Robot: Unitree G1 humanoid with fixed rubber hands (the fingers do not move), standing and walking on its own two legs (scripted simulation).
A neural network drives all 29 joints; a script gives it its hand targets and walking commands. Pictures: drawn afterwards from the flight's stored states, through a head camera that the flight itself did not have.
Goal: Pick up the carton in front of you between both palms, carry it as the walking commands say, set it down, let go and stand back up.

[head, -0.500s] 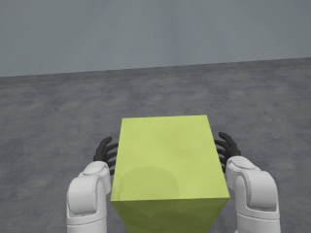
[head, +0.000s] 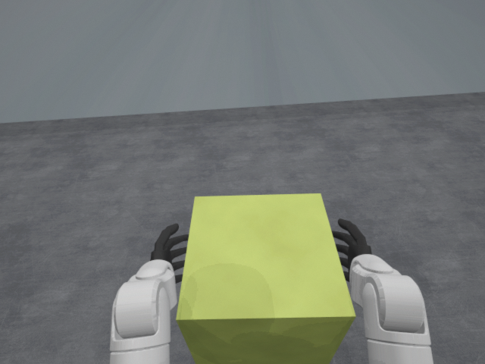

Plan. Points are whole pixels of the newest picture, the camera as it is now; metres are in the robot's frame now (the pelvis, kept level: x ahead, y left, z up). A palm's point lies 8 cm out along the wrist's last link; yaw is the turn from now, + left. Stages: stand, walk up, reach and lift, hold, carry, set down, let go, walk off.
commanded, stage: carry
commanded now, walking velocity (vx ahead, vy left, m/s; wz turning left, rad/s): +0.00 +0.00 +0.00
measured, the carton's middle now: (259, 288) +0.27 +0.00 +0.00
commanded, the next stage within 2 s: hold in 0.80 s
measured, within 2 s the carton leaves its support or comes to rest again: neither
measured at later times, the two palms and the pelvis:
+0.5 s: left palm (167, 285) +0.25 +0.15 +0.04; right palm (356, 281) +0.25 -0.15 +0.04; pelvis -0.03 +0.00 +0.00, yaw +0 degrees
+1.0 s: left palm (168, 296) +0.23 +0.14 +0.05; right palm (366, 296) +0.22 -0.16 +0.05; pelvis -0.05 +0.00 +0.01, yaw -1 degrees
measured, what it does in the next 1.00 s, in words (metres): stands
